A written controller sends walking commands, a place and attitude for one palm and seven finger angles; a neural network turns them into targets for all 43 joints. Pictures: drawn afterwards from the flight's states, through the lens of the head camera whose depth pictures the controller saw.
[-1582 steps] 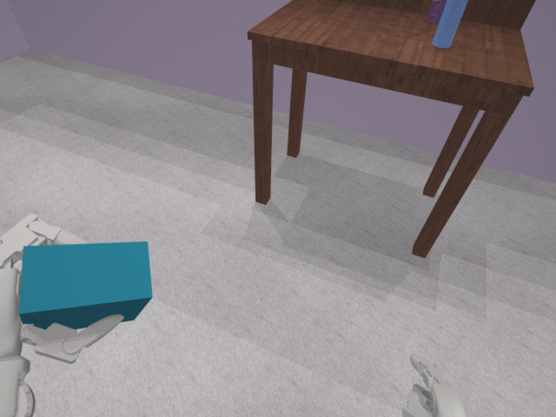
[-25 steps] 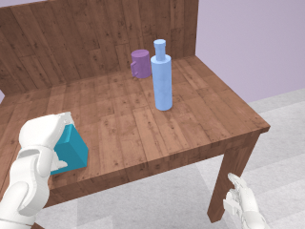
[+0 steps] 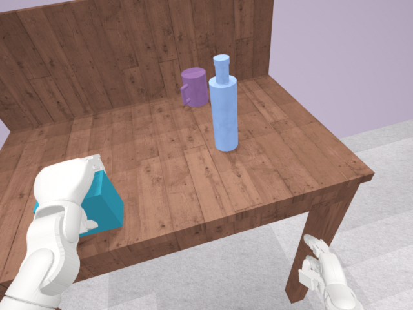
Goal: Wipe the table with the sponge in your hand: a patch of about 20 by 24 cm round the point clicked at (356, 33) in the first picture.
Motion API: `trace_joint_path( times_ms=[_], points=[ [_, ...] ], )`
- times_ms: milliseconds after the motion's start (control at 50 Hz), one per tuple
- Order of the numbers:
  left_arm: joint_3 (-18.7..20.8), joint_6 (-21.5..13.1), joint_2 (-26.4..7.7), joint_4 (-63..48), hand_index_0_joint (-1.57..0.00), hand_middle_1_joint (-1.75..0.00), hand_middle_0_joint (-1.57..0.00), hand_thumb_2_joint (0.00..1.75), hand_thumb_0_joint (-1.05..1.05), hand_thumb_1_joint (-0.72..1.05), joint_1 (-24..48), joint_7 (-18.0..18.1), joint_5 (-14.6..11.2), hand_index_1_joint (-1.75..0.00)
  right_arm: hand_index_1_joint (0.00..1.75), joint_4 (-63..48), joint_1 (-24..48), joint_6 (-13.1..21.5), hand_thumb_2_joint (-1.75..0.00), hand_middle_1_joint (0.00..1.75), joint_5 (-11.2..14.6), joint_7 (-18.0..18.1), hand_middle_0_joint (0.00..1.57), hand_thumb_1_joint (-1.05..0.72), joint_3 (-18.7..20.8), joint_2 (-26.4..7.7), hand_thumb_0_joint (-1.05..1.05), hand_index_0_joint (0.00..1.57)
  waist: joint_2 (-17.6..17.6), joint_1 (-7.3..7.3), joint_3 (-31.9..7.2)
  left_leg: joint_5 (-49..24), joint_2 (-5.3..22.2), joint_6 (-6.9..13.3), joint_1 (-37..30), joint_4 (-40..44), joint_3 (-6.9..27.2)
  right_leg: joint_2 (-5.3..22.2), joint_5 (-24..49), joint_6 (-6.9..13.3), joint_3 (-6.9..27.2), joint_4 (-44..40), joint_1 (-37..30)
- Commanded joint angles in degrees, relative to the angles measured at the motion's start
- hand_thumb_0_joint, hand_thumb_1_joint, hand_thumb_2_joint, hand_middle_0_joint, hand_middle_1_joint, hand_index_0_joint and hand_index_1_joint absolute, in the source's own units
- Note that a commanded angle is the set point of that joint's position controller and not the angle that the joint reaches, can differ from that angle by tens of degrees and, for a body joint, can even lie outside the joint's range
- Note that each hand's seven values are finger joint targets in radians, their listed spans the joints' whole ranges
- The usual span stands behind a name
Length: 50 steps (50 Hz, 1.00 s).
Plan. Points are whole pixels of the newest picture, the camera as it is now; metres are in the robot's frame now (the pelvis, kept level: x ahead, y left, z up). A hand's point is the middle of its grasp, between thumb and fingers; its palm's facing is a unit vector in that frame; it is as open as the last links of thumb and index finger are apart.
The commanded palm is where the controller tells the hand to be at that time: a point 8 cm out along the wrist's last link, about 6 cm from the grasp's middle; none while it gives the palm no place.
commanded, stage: wipe forward along the first lane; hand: left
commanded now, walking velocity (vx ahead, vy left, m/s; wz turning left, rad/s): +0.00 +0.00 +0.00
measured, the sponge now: (88, 211) +0.23 +0.29 +0.09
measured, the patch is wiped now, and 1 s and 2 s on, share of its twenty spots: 0.05 0.15 0.40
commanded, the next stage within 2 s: none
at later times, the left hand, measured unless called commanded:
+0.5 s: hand (86, 185) +0.26 +0.29 +0.13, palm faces +0.01 -0.01 -1.00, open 10.3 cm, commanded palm +0.24 +0.29 +0.16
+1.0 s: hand (88, 170) +0.30 +0.31 +0.13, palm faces -0.07 +0.03 -1.00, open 10.3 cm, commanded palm +0.29 +0.32 +0.15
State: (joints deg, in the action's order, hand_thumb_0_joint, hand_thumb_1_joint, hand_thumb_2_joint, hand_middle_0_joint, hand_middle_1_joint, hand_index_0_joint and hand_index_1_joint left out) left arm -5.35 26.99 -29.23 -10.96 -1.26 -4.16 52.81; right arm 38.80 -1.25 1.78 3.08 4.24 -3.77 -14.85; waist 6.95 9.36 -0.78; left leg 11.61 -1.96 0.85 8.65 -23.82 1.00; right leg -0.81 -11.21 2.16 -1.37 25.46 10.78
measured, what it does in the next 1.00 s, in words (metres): stands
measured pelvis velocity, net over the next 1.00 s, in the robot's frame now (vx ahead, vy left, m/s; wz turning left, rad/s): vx -0.03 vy -0.04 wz -0.05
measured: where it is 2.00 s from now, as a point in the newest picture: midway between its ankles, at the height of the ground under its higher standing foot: outside the picture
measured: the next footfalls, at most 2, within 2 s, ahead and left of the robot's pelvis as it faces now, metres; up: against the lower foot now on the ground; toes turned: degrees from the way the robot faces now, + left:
none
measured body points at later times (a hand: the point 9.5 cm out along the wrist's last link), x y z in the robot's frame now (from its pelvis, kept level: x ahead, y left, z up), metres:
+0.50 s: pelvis +0.00 -0.03 +0.00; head -0.02 -0.08 +0.44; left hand +0.26 +0.29 +0.19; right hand +0.24 -0.22 -0.09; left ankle +0.02 +0.11 -0.74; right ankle +0.03 -0.10 -0.74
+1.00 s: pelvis -0.03 -0.04 -0.02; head -0.03 -0.09 +0.43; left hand +0.30 +0.31 +0.19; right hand +0.12 -0.31 -0.14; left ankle +0.02 +0.10 -0.74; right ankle +0.03 -0.10 -0.74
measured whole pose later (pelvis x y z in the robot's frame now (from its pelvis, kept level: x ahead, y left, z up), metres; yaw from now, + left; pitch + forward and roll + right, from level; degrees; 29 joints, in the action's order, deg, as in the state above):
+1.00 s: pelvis -0.03 -0.04 -0.02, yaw -3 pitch +1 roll +1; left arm 5.0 7.5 -39.3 31.0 21.2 -5.8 51.5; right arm 40.2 -12.3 -1.1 4.3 7.0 0.6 -18.8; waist 6.8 4.0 -2.9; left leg 15.5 -1.6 1.6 21.3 -34.6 6.1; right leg -5.2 -11.2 5.4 -1.1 32.6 22.8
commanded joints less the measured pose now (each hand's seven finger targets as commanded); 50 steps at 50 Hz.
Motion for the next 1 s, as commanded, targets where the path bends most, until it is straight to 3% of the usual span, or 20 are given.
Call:
trace_joint_path(
  times_ms=[0,40,60,120,140,160,240,300,340,360,400,440,460,540,600,640,680,800,860,980],
  points=[
    [4.2,-0.5,-6.6,-7.6,-1.20,-1.60,-1.20,1.30,0.00,0.10,8.0,0.7,-0.9,-1.60,0.30,-10.6,12.2,3.2,-0.90,0.30,-0.4,0.1,0.20,-0.90,2.0,-5.0,0.00,0.20,-7.1,-0.82,-8.2,-5.8,0.5,0.9,-0.4,3.2,1.4,0.3,2.1,1.2,1.2,-5.1,-3.3],
    [8.3,-0.3,-11.2,-6.3,-1.20,-1.60,-1.20,1.30,0.00,0.10,7.7,0.8,-0.5,-1.60,0.30,-10.3,13.4,3.3,-0.90,0.30,0.0,0.3,0.20,-0.90,2.2,-5.3,0.00,0.20,-7.8,-0.76,-7.1,-4.6,0.5,0.8,0.0,2.6,1.9,-0.1,0.3,1.7,4.0,-5.3,-2.1],
    [5.8,-0.3,-8.5,-6.1,-1.20,-1.60,-1.20,1.30,0.00,0.10,10.6,0.6,-0.6,-1.60,0.30,-10.4,12.3,3.1,-0.90,0.30,-0.2,0.4,0.20,-0.90,1.8,-5.3,0.00,0.20,-7.9,-1.37,-7.7,-5.2,0.4,0.9,0.4,2.6,1.2,0.4,1.2,1.3,1.8,-5.2,-2.6],
    [6.2,-0.7,-9.6,-3.5,-1.20,-1.60,-1.20,1.30,0.00,0.10,11.0,0.6,-0.3,-1.60,0.30,-9.6,11.1,2.6,-0.90,0.30,-0.1,0.6,0.20,-0.90,2.0,-5.5,0.00,0.20,-7.1,-1.67,-6.0,-4.7,0.3,0.8,0.5,2.6,1.1,0.3,0.6,1.0,1.6,-5.7,-1.4],
    [7.3,-0.4,-11.3,-3.1,-1.20,-1.60,-1.20,1.30,0.00,0.10,11.6,0.5,0.5,-1.60,0.30,-9.8,12.7,3.1,-0.90,0.30,0.3,0.8,0.20,-0.90,2.0,-5.5,0.00,0.20,-5.9,-1.68,-5.6,-3.4,0.2,0.8,0.2,2.5,1.6,-0.2,-1.0,1.7,3.9,-5.8,-0.4],
    [4.7,-0.5,-8.5,-2.0,-1.20,-1.60,-1.20,1.30,0.00,0.10,13.3,0.3,0.3,-1.60,0.30,-10.1,11.3,2.9,-0.90,0.30,-0.1,1.0,0.20,-0.90,1.8,-5.4,0.00,0.20,-6.9,-1.90,-6.5,-4.0,0.0,1.0,0.7,2.4,1.0,0.4,-0.3,1.4,1.7,-5.7,-1.2],
    [7.6,-1.4,-13.0,2.7,-1.20,-1.60,-1.20,1.30,0.00,0.10,15.3,0.0,1.4,-1.60,0.30,-9.1,11.0,3.1,-0.90,0.30,0.4,1.7,0.20,-0.90,2.1,-6.0,0.00,0.20,-9.2,-2.60,-5.2,-1.8,-0.1,1.0,0.6,1.8,1.3,0.0,-3.3,1.4,4.1,-6.7,0.8],
    [5.0,-2.5,-10.4,7.0,-1.20,-1.60,-1.20,1.30,0.00,0.10,17.2,-0.7,1.1,-1.60,0.30,-8.9,8.6,2.8,-0.90,0.30,0.1,2.2,0.20,-0.90,2.2,-6.2,0.00,0.20,-10.2,-3.12,-5.1,-1.6,-0.4,1.2,1.3,1.4,0.4,0.7,-3.1,0.6,2.3,-7.2,0.8],
    [8.5,-3.2,-14.9,9.2,-1.20,-1.60,-1.20,1.30,0.00,0.10,17.8,-0.7,1.6,-1.60,0.30,-8.6,9.3,3.2,-0.90,0.30,0.4,2.6,0.20,-0.90,2.4,-6.5,0.00,0.20,-9.9,-3.07,-4.6,0.0,-0.6,1.1,1.5,0.6,0.8,0.5,-5.6,1.1,5.2,-7.7,1.8],
    [6.2,-3.6,-12.8,10.5,-1.20,-1.60,-1.20,1.30,0.00,0.10,20.9,-1.1,1.5,-1.60,0.30,-8.9,8.2,3.0,-0.90,0.30,0.2,2.9,0.20,-0.90,2.2,-6.6,0.00,0.20,-10.7,-3.57,-5.4,-0.4,-0.8,1.2,2.2,0.3,0.1,1.1,-4.9,0.7,3.4,-7.5,0.9],
    [6.2,-4.5,-13.3,15.2,-1.20,-1.60,-1.20,1.30,0.00,0.10,22.2,-1.5,1.3,-1.60,0.30,-7.9,7.1,2.8,-0.90,0.30,0.5,3.2,0.20,-0.90,2.4,-7.0,0.00,0.20,-10.8,-4.33,-2.9,1.5,-0.8,1.1,3.0,0.2,0.0,1.1,-7.2,0.3,3.3,-8.3,2.9],
    [8.4,-5.5,-16.0,16.4,-1.20,-1.60,-1.20,1.30,0.00,0.10,21.9,-1.6,1.6,-1.60,0.30,-8.3,7.3,3.2,-0.90,0.30,0.7,3.3,0.20,-0.90,2.7,-7.1,0.00,0.20,-10.2,-3.83,-3.3,2.6,-1.0,1.1,3.2,-0.4,0.3,1.1,-9.5,0.7,5.7,-8.5,3.5],
    [6.8,-5.9,-14.4,17.4,-1.20,-1.60,-1.20,1.30,0.00,0.10,23.7,-1.9,1.3,-1.60,0.30,-8.7,6.4,3.1,-0.90,0.30,0.4,3.5,0.20,-0.90,2.7,-7.2,0.00,0.20,-10.5,-4.01,-4.8,1.6,-1.1,1.2,3.9,-1.2,-0.1,1.8,-8.5,0.6,4.7,-8.1,2.0],
    [10.3,-8.0,-18.9,23.1,-1.20,-1.60,-1.20,1.30,0.00,0.10,23.5,-2.0,1.5,-1.60,0.30,-8.0,4.8,2.9,-0.90,0.30,0.7,3.5,0.20,-0.90,3.4,-7.8,0.00,0.20,-11.1,-4.30,-3.6,2.7,-1.1,1.1,5.7,-2.6,0.1,2.0,-11.4,0.4,7.3,-8.7,3.7],
    [8.6,-10.1,-17.4,26.6,-1.20,-1.60,-1.20,1.30,0.00,0.10,26.3,-2.2,1.2,-1.60,0.30,-8.1,2.6,2.5,-0.90,0.30,0.6,3.7,0.20,-0.90,3.8,-8.1,0.00,0.20,-11.8,-5.02,-3.3,3.1,-1.2,1.1,7.4,-4.0,0.0,2.7,-12.8,0.1,7.2,-8.8,4.1],
    [11.2,-11.4,-20.8,28.3,-1.20,-1.60,-1.20,1.30,0.00,0.10,26.8,-2.0,1.4,-1.60,0.30,-7.9,2.1,2.4,-0.90,0.30,0.7,3.6,0.20,-0.90,4.2,-8.5,0.00,0.20,-10.8,-4.97,-3.2,3.7,-1.3,1.0,8.6,-4.9,0.5,2.8,-15.0,0.6,9.8,-9.0,4.8],
    [10.2,-12.5,-20.4,31.7,-1.20,-1.60,-1.20,1.30,0.00,0.10,30.3,-1.8,1.7,-1.60,0.30,-7.4,0.4,2.1,-0.90,0.30,0.8,3.8,0.20,-0.90,4.5,-8.8,0.00,0.20,-12.2,-5.99,-2.5,4.3,-1.3,1.0,10.1,-5.8,0.3,3.3,-17.2,0.4,10.0,-9.2,5.9],
    [11.9,-15.7,-22.2,38.7,-1.20,-1.60,-1.20,1.30,0.00,0.10,30.0,-0.8,1.4,-1.60,0.30,-7.3,-2.5,1.0,-0.90,0.30,0.8,3.4,0.20,-0.90,5.6,-9.5,0.00,0.20,-13.7,-5.64,-4.8,5.4,-1.6,1.0,14.7,-8.2,1.2,3.9,-18.2,0.4,12.1,-7.9,5.1],
    [13.0,-17.1,-23.9,39.4,-1.20,-1.60,-1.20,1.30,0.00,0.10,31.4,0.1,1.8,-1.60,0.30,-7.5,-3.2,0.4,-0.90,0.30,0.9,3.2,0.20,-0.90,5.9,-9.5,0.00,0.20,-11.4,-5.51,-7.1,5.9,-2.0,1.2,16.1,-8.7,1.6,4.0,-19.0,0.5,12.1,-6.9,4.9],
    [15.5,-18.7,-27.7,45.4,-1.20,-1.60,-1.20,1.30,0.00,0.10,34.2,1.8,1.7,-1.60,0.30,-6.6,-5.2,-0.5,-0.90,0.30,1.1,3.2,0.20,-0.90,6.3,-9.8,0.00,0.20,-12.8,-6.30,-5.4,7.5,-2.3,1.5,19.5,-10.4,2.3,4.0,-21.6,0.5,14.4,-7.0,6.4]
  ],
)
